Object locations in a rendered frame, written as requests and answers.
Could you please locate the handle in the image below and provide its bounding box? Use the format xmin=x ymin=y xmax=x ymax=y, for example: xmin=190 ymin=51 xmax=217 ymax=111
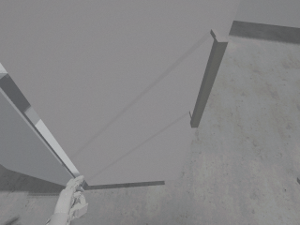
xmin=189 ymin=29 xmax=229 ymax=128

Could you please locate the fridge door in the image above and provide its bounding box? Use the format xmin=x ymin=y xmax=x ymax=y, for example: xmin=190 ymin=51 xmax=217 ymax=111
xmin=0 ymin=0 xmax=241 ymax=186

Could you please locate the robot left forearm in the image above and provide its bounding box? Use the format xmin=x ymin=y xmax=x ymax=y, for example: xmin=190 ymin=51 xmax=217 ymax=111
xmin=45 ymin=212 xmax=70 ymax=225

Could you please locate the robot left hand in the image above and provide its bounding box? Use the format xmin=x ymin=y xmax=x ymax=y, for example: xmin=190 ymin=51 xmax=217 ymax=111
xmin=52 ymin=175 xmax=88 ymax=221

